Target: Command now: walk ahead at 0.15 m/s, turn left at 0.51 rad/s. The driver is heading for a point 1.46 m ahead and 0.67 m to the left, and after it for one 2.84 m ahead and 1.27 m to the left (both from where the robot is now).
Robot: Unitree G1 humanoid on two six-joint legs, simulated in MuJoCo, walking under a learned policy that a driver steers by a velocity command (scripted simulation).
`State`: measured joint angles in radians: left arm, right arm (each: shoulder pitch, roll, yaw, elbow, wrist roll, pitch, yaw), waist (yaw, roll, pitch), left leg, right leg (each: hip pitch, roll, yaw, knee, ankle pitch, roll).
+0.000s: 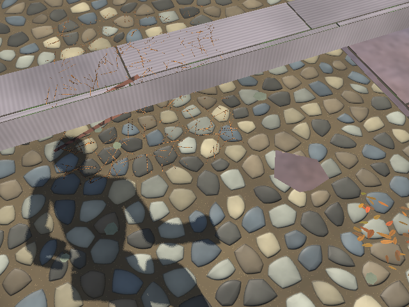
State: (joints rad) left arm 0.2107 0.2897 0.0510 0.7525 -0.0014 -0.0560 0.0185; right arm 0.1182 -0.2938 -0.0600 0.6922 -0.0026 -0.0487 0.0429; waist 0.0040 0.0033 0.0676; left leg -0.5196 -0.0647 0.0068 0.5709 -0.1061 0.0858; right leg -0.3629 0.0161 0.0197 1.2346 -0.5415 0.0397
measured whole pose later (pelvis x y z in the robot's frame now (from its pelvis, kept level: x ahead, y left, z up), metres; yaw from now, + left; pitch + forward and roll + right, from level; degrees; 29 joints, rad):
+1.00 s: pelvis +0.06 -0.01 +0.02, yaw +36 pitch +3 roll -2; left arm 0.13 0.33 0.10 0.71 0.01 0.01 0.04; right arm 0.20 -0.29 -0.07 0.60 0.00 0.03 -0.01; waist 0.00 -0.04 0.04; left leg -0.30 -0.04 -0.07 0.48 -0.22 0.05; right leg -0.56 -0.02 0.03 1.13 -0.40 0.07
